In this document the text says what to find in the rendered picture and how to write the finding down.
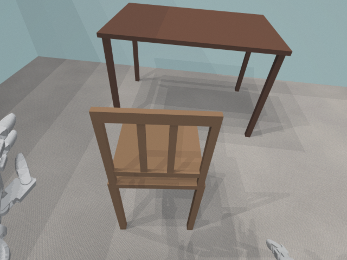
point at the robot left forearm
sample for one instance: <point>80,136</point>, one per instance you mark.
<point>4,249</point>

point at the right robot hand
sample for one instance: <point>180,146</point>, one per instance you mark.
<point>279,251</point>

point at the chair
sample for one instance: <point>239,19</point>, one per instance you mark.
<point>157,149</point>

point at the left robot hand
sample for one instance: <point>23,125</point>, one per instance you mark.
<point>20,187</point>

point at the table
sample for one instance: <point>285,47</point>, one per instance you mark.
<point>195,28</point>

